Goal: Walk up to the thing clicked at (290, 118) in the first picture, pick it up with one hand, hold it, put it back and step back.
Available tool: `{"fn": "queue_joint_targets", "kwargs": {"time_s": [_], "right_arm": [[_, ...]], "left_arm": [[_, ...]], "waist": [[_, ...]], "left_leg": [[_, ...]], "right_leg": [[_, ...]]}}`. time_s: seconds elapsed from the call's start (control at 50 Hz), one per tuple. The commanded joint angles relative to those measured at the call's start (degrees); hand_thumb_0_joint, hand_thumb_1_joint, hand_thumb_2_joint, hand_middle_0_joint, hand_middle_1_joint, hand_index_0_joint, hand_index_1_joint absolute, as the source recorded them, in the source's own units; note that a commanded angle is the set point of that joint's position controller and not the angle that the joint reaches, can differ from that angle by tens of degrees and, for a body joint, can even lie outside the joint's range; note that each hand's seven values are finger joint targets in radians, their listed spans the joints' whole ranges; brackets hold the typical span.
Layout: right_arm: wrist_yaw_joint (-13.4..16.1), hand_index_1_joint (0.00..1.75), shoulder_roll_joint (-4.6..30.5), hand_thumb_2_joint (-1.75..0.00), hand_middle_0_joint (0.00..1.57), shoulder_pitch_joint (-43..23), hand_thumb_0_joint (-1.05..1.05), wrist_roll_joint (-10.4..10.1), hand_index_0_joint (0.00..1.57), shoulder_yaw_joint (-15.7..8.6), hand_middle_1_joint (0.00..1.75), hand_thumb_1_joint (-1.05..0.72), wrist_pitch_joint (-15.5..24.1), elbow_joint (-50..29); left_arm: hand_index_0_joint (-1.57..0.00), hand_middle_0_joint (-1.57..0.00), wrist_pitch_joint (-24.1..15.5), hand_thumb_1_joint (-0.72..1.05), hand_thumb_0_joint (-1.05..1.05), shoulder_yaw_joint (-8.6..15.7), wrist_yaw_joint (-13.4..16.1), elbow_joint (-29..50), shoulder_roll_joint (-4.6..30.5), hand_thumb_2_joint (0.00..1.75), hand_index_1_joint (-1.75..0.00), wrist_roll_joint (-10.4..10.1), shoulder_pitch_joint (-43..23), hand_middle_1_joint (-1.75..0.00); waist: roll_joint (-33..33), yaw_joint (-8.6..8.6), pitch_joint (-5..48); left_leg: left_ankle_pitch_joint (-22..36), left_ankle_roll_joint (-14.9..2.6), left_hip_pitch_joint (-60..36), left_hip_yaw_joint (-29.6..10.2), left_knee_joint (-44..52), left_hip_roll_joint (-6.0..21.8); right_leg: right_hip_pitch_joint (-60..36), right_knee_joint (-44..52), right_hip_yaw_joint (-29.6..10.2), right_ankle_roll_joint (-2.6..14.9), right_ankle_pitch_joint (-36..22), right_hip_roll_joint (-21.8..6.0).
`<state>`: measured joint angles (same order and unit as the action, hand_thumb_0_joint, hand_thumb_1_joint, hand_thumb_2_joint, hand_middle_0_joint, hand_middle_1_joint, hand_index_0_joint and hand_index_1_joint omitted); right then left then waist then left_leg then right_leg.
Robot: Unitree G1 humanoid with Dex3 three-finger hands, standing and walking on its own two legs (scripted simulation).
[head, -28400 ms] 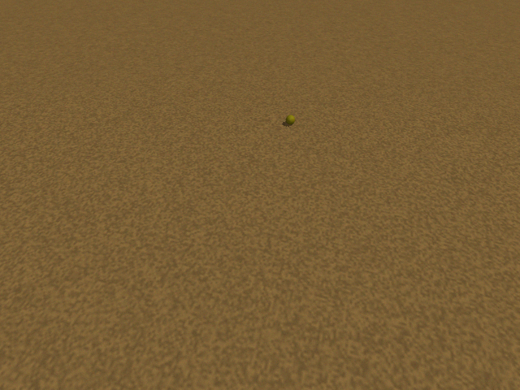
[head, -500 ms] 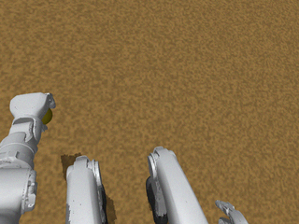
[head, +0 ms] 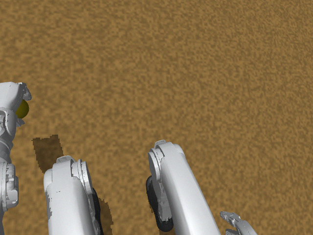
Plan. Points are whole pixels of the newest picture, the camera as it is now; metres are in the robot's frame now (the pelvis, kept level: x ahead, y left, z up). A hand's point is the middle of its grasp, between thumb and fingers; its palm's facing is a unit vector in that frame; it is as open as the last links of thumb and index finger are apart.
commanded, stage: crouch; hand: left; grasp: from above
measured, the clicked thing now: (15, 108) +0.47 +0.30 -0.20
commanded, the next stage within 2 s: lower in 0.32 s
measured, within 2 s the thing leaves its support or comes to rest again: neither
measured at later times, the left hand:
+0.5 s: hand (18, 111) +0.46 +0.29 -0.22, palm faces -0.45 -0.08 -0.89, open 8.3 cm
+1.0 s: hand (28, 114) +0.47 +0.29 -0.27, palm faces -0.45 -0.09 -0.89, open 8.3 cm
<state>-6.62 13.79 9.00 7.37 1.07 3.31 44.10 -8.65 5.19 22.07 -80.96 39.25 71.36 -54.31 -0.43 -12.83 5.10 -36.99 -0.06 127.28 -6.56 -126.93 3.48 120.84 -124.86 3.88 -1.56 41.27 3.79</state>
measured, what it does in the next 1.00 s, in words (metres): lowers itself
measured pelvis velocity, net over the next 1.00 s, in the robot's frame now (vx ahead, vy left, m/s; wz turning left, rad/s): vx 0.00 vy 0.00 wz -0.07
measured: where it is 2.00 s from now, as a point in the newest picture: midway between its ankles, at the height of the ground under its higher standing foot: (128, 219)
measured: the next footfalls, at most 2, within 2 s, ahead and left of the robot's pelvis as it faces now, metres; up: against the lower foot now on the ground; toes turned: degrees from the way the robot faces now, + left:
none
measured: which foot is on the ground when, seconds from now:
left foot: down 0.00-1.00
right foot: down 0.00-1.00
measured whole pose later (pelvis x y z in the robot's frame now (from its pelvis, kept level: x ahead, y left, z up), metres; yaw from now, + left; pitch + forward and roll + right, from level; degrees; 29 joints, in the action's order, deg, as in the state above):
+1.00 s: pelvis +0.00 +0.00 -0.07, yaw -4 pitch +32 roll -9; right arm -8.0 15.6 5.9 10.3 8.5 4.6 42.0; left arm -10.0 8.0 26.4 -87.5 48.1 71.7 -56.7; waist -4.0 -16.3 -2.7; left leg -38.1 0.9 136.4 -11.4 -141.2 3.4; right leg 129.0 -137.1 7.4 -1.8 41.4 5.4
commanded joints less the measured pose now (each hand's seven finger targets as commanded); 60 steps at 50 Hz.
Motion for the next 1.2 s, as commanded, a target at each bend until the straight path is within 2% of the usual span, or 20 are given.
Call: {"fn": "queue_joint_targets", "kwargs": {"time_s": [0.0,0.08,0.1,0.14,0.22,0.38,0.44,0.46,0.52,0.56,0.66,0.7,0.8,0.82,0.84,0.92,1.0,1.08,1.16,1.18], "right_arm": [[0.4,0.30,13.8,-0.90,0.20,12.4,0.00,0.3,0.20,-3.8,0.30,-0.91,0.3,-0.9],[0.6,0.30,14.4,-0.90,0.20,12.0,0.00,0.5,0.20,-3.2,0.30,-0.91,0.3,-0.7],[0.7,0.30,14.4,-0.90,0.20,11.5,0.00,0.4,0.20,-2.8,0.30,-0.91,0.2,-0.9],[0.7,0.30,14.3,-0.90,0.20,12.2,0.00,0.6,0.20,-2.3,0.30,-0.91,0.2,-0.8],[0.4,0.30,14.6,-0.90,0.20,12.1,0.00,0.9,0.20,-1.5,0.30,-0.91,0.3,-0.7],[0.4,0.30,15.1,-0.90,0.20,11.8,0.00,1.0,0.20,-0.4,0.30,-0.91,0.3,-1.1],[0.4,0.30,15.2,-0.90,0.20,11.2,0.00,1.1,0.20,-0.2,0.30,-0.91,0.0,-0.8],[0.4,0.30,15.3,-0.90,0.20,11.7,0.00,1.1,0.20,0.1,0.30,-0.91,0.1,-0.9],[0.3,0.30,15.4,-0.90,0.20,10.7,0.00,1.1,0.20,0.6,0.30,-0.91,0.0,-0.8],[0.2,0.30,15.6,-0.90,0.20,10.1,0.00,1.4,0.20,1.1,0.30,-0.91,-0.1,-1.1],[0.1,0.30,16.5,-0.90,0.20,10.1,0.00,2.0,0.20,1.3,0.30,-0.91,0.1,-1.5],[0.1,0.30,16.6,-0.90,0.20,9.6,0.00,2.2,0.20,1.4,0.30,-0.91,0.3,-1.6],[-0.2,0.30,16.9,-0.90,0.20,9.3,0.00,2.7,0.20,1.6,0.30,-0.91,0.7,-1.8],[-0.3,0.30,17.2,-0.90,0.20,9.7,0.00,2.8,0.20,1.6,0.30,-0.91,0.7,-1.8],[-0.5,0.30,16.9,-0.90,0.20,9.4,0.00,2.9,0.20,1.9,0.30,-0.90,0.7,-1.9],[-0.8,0.30,17.0,-0.90,0.20,9.3,0.00,3.2,0.20,3.1,0.30,-0.90,1.3,-2.0],[-1.0,0.30,17.4,-0.90,0.20,9.5,0.00,3.2,0.20,3.9,0.30,-0.90,1.9,-2.1],[-1.3,0.30,17.9,-0.90,0.20,9.3,0.00,3.6,0.20,4.8,0.30,-0.90,2.4,-2.6],[-1.6,0.30,18.1,-0.90,0.20,9.1,0.00,4.0,0.20,5.4,0.30,-0.90,2.6,-2.7],[-1.7,0.30,18.4,-0.90,0.20,9.0,0.00,4.3,0.20,5.7,0.30,-0.90,2.6,-2.6]], "left_arm": [[-0.93,-0.88,-0.5,0.55,0.00,1.7,2.9,10.0,15.3,0.65,-0.69,-0.6,-20.6,-0.74],[-0.91,-0.86,-0.9,0.53,0.00,2.4,3.3,10.5,17.8,0.64,-0.69,-0.6,-23.0,-0.74],[-0.91,-0.86,-0.5,0.51,0.00,2.1,3.3,6.4,17.6,0.65,-0.67,-0.1,-20.4,-0.72],[-0.91,-0.87,-0.7,0.52,0.00,2.6,3.4,7.7,18.1,0.65,-0.68,-0.4,-21.7,-0.72],[-0.91,-0.87,-0.5,0.51,0.00,2.2,3.2,6.1,19.0,0.64,-0.68,-0.3,-21.4,-0.72],[-0.94,-0.89,-0.7,0.56,0.00,2.5,2.3,6.2,21.1,0.64,-0.68,-1.4,-21.9,-0.73],[-0.94,-0.91,-0.9,0.53,0.00,1.8,2.1,5.1,20.4,0.66,-0.67,-1.3,-20.8,-0.71],[-0.95,-0.91,-0.8,0.55,0.00,1.5,2.0,3.8,19.5,0.65,-0.67,-1.2,-20.0,-0.71],[-0.93,-0.90,-1.4,0.52,0.00,1.0,2.0,2.3,19.7,0.63,-0.65,-1.3,-20.3,-0.69],[-0.92,-0.88,-2.1,0.52,0.00,2.0,2.5,3.3,21.5,0.63,-0.67,-1.1,-20.6,-0.71],[-0.96,-0.92,-3.1,0.56,0.00,2.5,4.0,5.2,21.9,0.64,-0.67,-0.3,-21.6,-0.71],[-0.97,-0.92,-3.0,0.58,0.00,3.7,4.9,5.1,23.4,0.63,-0.68,0.1,-20.4,-0.72],[-0.98,-0.95,-2.4,0.61,0.00,4.1,6.3,5.6,23.7,0.69,-0.71,0.1,-20.3,-0.75],[-0.99,-0.95,-2.2,0.62,0.00,5.1,6.8,6.6,24.8,0.69,-0.72,0.2,-20.5,-0.76],[-0.99,-0.97,-1.8,0.61,0.00,4.4,6.8,5.4,24.3,0.74,-0.69,0.4,-20.1,-0.71],[-0.95,-0.91,-1.3,0.57,0.00,3.4,7.3,1.3,23.3,0.68,-0.67,-0.4,-19.7,-0.71],[-0.94,-0.90,-1.5,0.55,0.00,2.8,6.8,-0.2,24.3,0.66,-0.66,-0.8,-19.1,-0.70],[-0.97,-0.93,-1.9,0.60,0.00,4.4,7.4,-1.0,25.9,0.68,-0.69,-1.5,-18.0,-0.73],[-0.96,-0.92,-2.9,0.59,0.00,5.6,8.0,0.6,28.9,0.68,-0.68,-0.7,-19.5,-0.73],[-0.98,-0.94,-2.9,0.61,0.00,5.1,8.2,-0.9,27.8,0.70,-0.69,-0.6,-18.2,-0.73]], "waist": [[17.5,-0.01,39.9],[18.8,-0.09,40.1],[18.0,0.18,38.9],[17.3,-0.54,39.2],[17.4,-0.46,38.3],[16.2,-0.90,36.9],[16.2,-0.99,36.8],[15.2,-1.75,35.2],[15.3,-1.63,32.7],[17.0,-1.32,33.6],[19.6,-2.58,34.3],[21.1,-2.22,34.6],[22.7,-2.82,34.8],[23.4,-2.64,35.2],[23.6,-2.88,34.8],[21.1,-3.64,30.8],[18.3,-4.09,31.4],[17.8,-4.00,32.0],[19.0,-4.25,32.4],[19.0,-4.56,32.1]], "left_leg": [[8.9,-1.15,-35.2,2.8,10.8,-1.0],[7.5,-1.00,-33.6,2.5,9.7,-0.9],[7.0,-1.12,-31.8,2.8,9.2,-1.0],[7.3,-1.28,-31.0,3.2,8.0,-1.1],[7.5,-1.47,-28.3,3.7,6.5,-1.2],[7.5,-1.74,-25.3,3.5,3.9,-0.9],[7.9,-1.64,-24.6,3.3,3.3,-0.8],[8.0,-1.61,-25.0,2.8,3.1,-0.7],[7.0,-1.59,-22.5,2.7,2.3,-0.8],[7.4,-1.39,-22.7,2.5,2.0,-0.8],[8.8,-0.86,-25.8,1.7,0.8,-0.5],[9.5,-0.74,-27.0,1.7,0.4,-0.4],[10.0,-0.55,-27.6,1.4,-0.6,-0.2],[10.5,-0.52,-27.8,1.5,-0.8,-0.1],[10.6,-0.58,-27.1,1.5,-1.1,-0.1],[8.5,-1.02,-22.4,1.3,-1.9,-0.1],[8.7,-1.35,-21.3,0.8,-2.9,0.0],[9.5,-1.29,-21.1,0.5,-3.5,0.2],[11.1,-1.27,-20.6,0.2,-4.7,0.5],[11.7,-1.24,-21.1,0.3,-5.0,0.4]], "right_leg": [[-14.0,12.9,4.1,3.53,-14.7,0.4],[-12.4,10.7,4.6,3.74,-13.8,0.5],[-12.4,10.7,4.5,3.72,-13.4,0.7],[-13.3,10.9,4.4,3.41,-13.7,0.6],[-14.0,10.1,4.5,3.34,-14.1,1.0],[-14.5,8.7,5.0,3.00,-14.5,1.5],[-14.6,8.1,5.3,2.93,-15.0,1.8],[-13.5,7.6,5.9,2.93,-15.1,1.7],[-11.7,6.7,6.1,3.07,-14.2,1.9],[-12.1,5.8,6.4,3.10,-14.4,2.0],[-10.7,3.9,7.4,3.10,-15.9,2.0],[-10.4,3.3,7.6,3.10,-16.4,2.0],[-9.2,2.0,8.0,3.26,-16.9,2.0],[-9.7,2.0,8.0,3.19,-17.4,2.0],[-10.0,1.8,7.8,3.16,-17.8,2.1],[-9.4,2.3,8.1,3.04,-16.2,2.4],[-11.6,2.5,8.3,2.66,-16.6,2.8],[-14.0,2.2,8.8,2.37,-17.5,3.0],[-15.3,1.4,8.8,2.35,-19.4,3.3],[-15.6,1.7,9.1,2.20,-19.9,3.3]]}}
